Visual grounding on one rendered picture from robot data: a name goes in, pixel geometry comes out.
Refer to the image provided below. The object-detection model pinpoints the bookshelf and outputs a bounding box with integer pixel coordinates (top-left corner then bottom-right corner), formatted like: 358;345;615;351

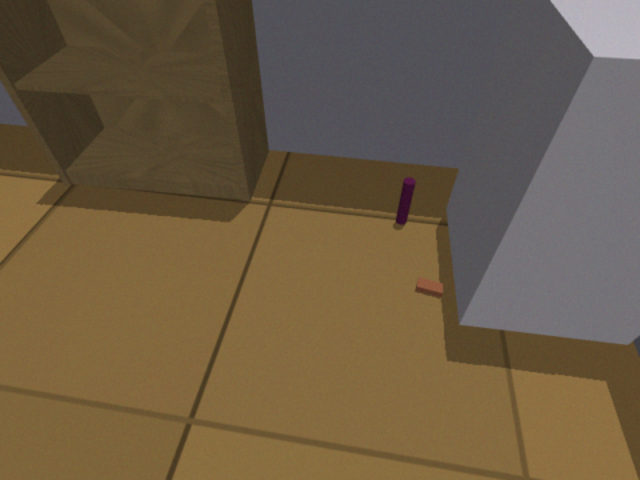
0;0;269;202

